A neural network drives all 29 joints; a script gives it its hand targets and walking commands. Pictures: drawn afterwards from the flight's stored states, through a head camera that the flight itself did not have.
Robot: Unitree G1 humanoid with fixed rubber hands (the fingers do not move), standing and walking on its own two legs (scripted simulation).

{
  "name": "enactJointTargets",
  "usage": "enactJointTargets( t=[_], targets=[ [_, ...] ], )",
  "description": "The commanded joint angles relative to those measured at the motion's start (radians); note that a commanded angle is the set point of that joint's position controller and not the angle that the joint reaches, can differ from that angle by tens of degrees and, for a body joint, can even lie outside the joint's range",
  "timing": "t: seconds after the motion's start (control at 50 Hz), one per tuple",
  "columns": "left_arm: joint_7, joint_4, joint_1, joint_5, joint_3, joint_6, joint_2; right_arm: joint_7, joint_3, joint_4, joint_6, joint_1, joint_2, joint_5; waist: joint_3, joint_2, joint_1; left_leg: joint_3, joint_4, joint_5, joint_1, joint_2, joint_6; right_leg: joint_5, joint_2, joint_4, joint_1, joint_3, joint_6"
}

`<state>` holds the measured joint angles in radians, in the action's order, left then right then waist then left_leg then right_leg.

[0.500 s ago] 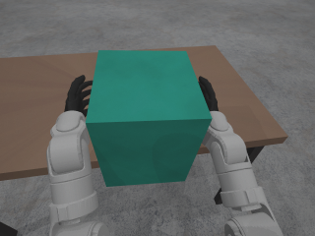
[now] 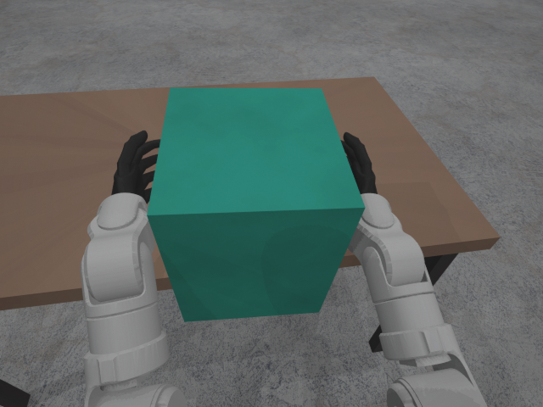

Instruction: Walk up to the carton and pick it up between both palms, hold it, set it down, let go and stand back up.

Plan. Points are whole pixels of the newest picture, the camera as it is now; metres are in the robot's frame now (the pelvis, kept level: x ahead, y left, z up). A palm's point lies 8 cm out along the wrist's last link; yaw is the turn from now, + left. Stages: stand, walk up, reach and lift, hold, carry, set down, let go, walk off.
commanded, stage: hold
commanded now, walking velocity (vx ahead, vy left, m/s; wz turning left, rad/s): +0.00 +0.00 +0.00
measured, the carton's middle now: (250, 209) +0.36 +0.01 +0.13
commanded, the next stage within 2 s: none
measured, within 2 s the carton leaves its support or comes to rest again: neither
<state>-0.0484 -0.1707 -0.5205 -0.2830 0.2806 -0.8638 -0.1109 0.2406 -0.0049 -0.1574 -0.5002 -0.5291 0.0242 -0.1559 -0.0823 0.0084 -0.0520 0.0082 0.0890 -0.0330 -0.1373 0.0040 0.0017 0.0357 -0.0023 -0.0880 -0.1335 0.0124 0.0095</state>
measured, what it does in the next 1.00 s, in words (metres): stands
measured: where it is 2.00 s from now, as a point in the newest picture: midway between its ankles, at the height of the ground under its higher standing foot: outside the picture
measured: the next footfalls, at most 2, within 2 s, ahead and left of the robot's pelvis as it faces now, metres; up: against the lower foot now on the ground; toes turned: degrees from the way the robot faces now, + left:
none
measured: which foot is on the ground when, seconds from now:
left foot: down 0.00-1.00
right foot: down 0.00-1.00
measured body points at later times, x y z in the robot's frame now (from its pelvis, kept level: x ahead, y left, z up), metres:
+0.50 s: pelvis +0.00 +0.00 +0.00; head +0.00 +0.00 +0.45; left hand +0.36 +0.15 +0.18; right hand +0.37 -0.14 +0.16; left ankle +0.00 +0.12 -0.76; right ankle +0.00 -0.12 -0.76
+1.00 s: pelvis +0.00 +0.00 +0.00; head -0.01 +0.00 +0.45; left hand +0.36 +0.15 +0.18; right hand +0.37 -0.14 +0.16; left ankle +0.00 +0.12 -0.76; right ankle +0.00 -0.12 -0.76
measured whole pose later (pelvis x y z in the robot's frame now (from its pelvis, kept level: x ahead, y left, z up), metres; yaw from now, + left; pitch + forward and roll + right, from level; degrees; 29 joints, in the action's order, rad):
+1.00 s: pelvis +0.00 +0.00 +0.00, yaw +0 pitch -6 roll +0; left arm -0.06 -0.15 -0.54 -0.30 0.30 -0.88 -0.12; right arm 0.24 -0.01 -0.18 -0.51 -0.55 0.02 -0.15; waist -0.10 0.00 -0.05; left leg 0.01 0.09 -0.04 -0.16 0.01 0.00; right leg 0.04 0.00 -0.09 -0.15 0.02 0.01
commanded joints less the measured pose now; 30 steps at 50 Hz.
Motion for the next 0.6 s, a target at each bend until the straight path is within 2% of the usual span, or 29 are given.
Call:
enactJointTargets(
  t=[0.0,0.1,0.14,0.2,0.26,0.32,0.4,0.58],
  targets=[
    [-0.111,-0.071,-0.455,0.146,-0.375,0.014,-0.335,-0.073,0.362,0.206,0.038,-0.572,-0.347,-0.084,0.412,-0.018,-0.01,0.013,-0.036,-0.244,-0.111,-0.015,-0.003,0.207,0.035,0.064,-0.138,-0.007,0.057],
    [-0.129,-0.095,-0.425,0.139,-0.371,-0.01,-0.329,-0.063,0.361,0.233,0.028,-0.56,-0.337,-0.098,0.379,-0.016,-0.012,0.013,-0.032,-0.267,-0.107,-0.016,0.003,0.239,0.032,0.057,-0.168,0.0,0.058],
    [-0.128,-0.134,-0.441,0.153,-0.395,-0.013,-0.343,-0.065,0.379,0.263,0.03,-0.579,-0.351,-0.112,0.41,-0.025,-0.007,0.008,-0.039,-0.313,-0.124,-0.012,0.006,0.265,0.036,0.065,-0.173,-0.002,0.056],
    [-0.122,-0.162,-0.43,0.165,-0.413,-0.021,-0.351,-0.064,0.4,0.313,0.029,-0.595,-0.351,-0.123,0.435,-0.006,-0.009,0.005,-0.055,-0.372,-0.148,-0.017,0.01,0.315,0.039,0.071,-0.183,-0.002,0.056],
    [-0.125,-0.143,-0.409,0.156,-0.4,-0.035,-0.326,-0.065,0.384,0.292,0.021,-0.567,-0.323,-0.11,0.39,-0.008,-0.016,0.008,-0.05,-0.347,-0.143,-0.014,0.014,0.285,0.037,0.064,-0.171,-0.004,0.057],
    [-0.133,-0.112,-0.423,0.152,-0.383,-0.04,-0.32,-0.066,0.358,0.268,0.02,-0.575,-0.319,-0.098,0.354,-0.009,-0.014,0.013,-0.034,-0.265,-0.12,-0.008,0.005,0.21,0.032,0.053,-0.151,-0.007,0.061],
    [-0.129,-0.136,-0.433,0.147,-0.391,-0.034,-0.335,-0.066,0.352,0.267,0.022,-0.576,-0.33,-0.104,0.372,-0.028,-0.014,0.014,-0.028,-0.263,-0.119,-0.011,0.006,0.216,0.031,0.053,-0.16,0.0,0.059],
    [-0.127,-0.105,-0.434,0.135,-0.362,-0.03,-0.327,-0.076,0.343,0.242,0.025,-0.584,-0.316,-0.088,0.377,-0.014,-0.008,0.019,-0.022,-0.244,-0.12,-0.006,-0.002,0.192,0.03,0.046,-0.161,-0.003,0.061]
  ],
)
